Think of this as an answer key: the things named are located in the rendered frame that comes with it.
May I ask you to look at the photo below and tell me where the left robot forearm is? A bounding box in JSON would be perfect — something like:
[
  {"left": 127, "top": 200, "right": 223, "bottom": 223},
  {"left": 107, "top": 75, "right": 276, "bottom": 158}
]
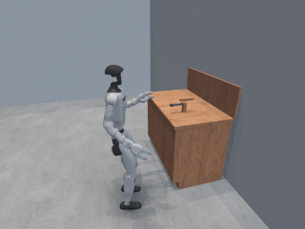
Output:
[{"left": 126, "top": 98, "right": 138, "bottom": 108}]

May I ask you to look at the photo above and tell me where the right robot hand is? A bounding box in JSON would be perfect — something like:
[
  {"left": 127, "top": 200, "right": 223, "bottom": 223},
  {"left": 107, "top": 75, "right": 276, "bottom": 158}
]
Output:
[{"left": 130, "top": 143, "right": 152, "bottom": 160}]

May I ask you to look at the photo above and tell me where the robot right thigh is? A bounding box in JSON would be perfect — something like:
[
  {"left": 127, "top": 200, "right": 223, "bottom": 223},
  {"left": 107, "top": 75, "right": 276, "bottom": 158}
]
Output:
[{"left": 112, "top": 140, "right": 136, "bottom": 180}]

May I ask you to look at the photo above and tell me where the counter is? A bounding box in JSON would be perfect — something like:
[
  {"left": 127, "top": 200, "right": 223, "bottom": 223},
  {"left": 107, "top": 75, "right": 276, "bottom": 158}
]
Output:
[{"left": 148, "top": 67, "right": 242, "bottom": 190}]

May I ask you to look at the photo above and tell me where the left robot foot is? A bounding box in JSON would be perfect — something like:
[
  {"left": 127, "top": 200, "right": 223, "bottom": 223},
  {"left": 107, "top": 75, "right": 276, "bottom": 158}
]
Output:
[{"left": 121, "top": 185, "right": 141, "bottom": 193}]

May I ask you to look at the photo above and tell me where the left robot hand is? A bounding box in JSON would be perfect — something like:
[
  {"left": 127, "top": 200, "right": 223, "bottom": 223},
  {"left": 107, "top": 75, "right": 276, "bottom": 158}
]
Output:
[{"left": 136, "top": 92, "right": 154, "bottom": 103}]

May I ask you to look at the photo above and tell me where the robot right upper arm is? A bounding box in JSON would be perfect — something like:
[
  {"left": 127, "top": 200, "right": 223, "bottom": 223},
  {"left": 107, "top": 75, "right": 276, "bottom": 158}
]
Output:
[{"left": 103, "top": 94, "right": 118, "bottom": 129}]

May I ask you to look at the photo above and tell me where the tap lever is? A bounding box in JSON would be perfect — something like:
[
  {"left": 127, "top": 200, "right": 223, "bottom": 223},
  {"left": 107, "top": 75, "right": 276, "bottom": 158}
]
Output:
[{"left": 170, "top": 103, "right": 184, "bottom": 107}]

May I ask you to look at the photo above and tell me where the right robot forearm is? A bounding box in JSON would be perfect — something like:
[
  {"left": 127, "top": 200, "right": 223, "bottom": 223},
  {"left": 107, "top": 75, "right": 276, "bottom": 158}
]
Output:
[{"left": 104, "top": 122, "right": 133, "bottom": 149}]

